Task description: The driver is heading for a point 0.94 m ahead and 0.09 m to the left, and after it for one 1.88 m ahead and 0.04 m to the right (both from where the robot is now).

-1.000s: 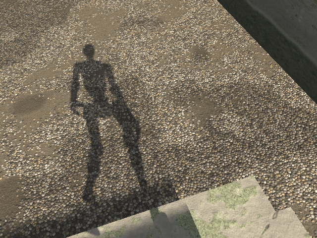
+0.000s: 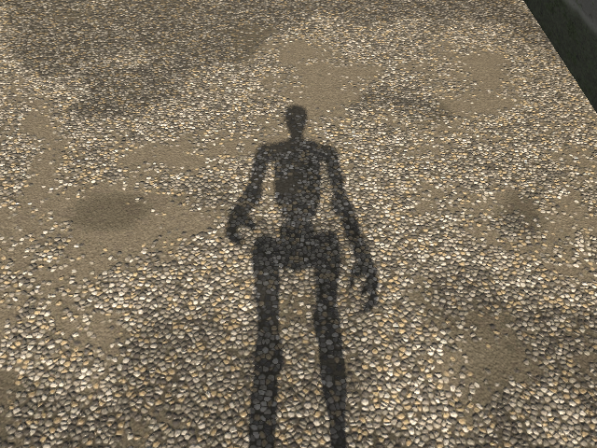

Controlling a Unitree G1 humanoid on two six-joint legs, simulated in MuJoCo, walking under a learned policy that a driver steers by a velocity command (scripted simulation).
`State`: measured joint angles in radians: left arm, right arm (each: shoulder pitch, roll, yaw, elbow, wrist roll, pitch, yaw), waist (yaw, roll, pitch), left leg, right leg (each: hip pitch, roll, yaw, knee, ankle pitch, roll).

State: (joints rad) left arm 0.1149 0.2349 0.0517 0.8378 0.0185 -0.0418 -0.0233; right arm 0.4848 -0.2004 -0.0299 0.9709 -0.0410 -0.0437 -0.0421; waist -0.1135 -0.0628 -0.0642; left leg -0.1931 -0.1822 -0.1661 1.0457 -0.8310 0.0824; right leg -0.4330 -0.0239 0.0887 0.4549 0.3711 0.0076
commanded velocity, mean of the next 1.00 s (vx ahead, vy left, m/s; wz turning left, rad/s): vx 0.50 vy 0.00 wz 0.34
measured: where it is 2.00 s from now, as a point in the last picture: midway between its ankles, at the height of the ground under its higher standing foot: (226, 410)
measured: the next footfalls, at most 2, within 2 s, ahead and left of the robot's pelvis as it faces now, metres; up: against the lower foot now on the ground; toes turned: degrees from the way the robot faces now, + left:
right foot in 0.06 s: +0.15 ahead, -0.12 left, -0.18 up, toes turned +3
left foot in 0.68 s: +0.51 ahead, +0.11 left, -0.36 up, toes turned +20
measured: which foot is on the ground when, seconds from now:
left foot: down 0.00-0.06, up 0.08-0.66, down 0.68-1.00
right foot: up 0.00-0.04, down 0.06-0.68, up 0.70-1.00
